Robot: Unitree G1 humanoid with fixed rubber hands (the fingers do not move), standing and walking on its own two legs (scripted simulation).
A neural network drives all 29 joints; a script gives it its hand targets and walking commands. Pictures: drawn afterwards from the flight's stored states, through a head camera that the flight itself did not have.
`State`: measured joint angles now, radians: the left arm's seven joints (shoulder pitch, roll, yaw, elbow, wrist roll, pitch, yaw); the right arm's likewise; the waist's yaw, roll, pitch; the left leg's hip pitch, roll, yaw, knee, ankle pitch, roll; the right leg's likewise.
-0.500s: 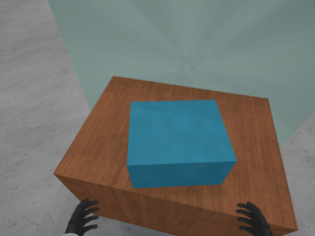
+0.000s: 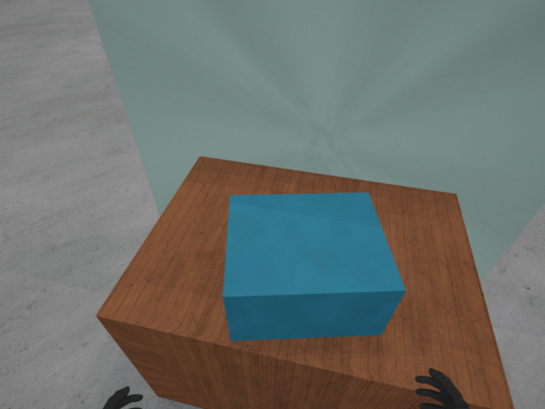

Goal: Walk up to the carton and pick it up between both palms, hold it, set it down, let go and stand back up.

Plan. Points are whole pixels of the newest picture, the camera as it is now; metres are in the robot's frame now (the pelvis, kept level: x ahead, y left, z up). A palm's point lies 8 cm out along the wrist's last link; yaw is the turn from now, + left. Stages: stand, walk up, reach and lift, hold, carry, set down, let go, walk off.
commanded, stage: stand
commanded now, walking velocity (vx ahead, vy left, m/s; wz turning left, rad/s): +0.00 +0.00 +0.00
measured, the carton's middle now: (303, 262) +0.46 +0.01 -0.11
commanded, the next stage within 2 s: none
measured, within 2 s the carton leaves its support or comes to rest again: neither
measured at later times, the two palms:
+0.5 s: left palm out of the picture +0.01 +0.29 -0.12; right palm out of the picture +0.13 -0.24 -0.09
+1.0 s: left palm out of the picture +0.00 +0.29 -0.12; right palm out of the picture +0.12 -0.24 -0.09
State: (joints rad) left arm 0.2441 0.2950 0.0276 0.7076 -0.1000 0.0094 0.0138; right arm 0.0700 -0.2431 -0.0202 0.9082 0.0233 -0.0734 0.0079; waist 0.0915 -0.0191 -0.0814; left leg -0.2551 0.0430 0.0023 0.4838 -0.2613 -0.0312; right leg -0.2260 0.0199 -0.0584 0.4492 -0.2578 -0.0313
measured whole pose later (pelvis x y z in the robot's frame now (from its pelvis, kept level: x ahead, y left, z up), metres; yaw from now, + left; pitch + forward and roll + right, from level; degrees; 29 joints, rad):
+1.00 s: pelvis -0.03 +0.00 +0.00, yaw +0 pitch -1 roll -1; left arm 0.24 0.32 0.03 1.01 -0.10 -0.03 0.00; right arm 0.13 -0.24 -0.02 0.91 0.02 -0.04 0.01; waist 0.09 -0.01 -0.05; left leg -0.25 0.04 0.00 0.49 -0.22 -0.03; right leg -0.22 0.02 -0.06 0.45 -0.21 -0.03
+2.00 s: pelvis -0.04 +0.00 +0.00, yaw +0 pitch -1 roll -1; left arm 0.24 0.32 0.03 1.01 -0.10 -0.03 -0.01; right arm 0.13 -0.24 -0.02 0.92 0.02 -0.04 0.01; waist 0.09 0.02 -0.04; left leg -0.25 0.04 0.00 0.47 -0.21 -0.03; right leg -0.22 0.02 -0.06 0.45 -0.21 -0.03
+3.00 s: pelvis -0.03 +0.00 +0.00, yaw +0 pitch -1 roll +0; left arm 0.24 0.32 0.03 1.01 -0.10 -0.04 -0.01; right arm 0.13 -0.24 -0.02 0.92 0.02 -0.04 0.01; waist 0.09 0.03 -0.02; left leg -0.24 0.04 0.00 0.47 -0.21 -0.03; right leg -0.22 0.02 -0.06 0.45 -0.21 -0.03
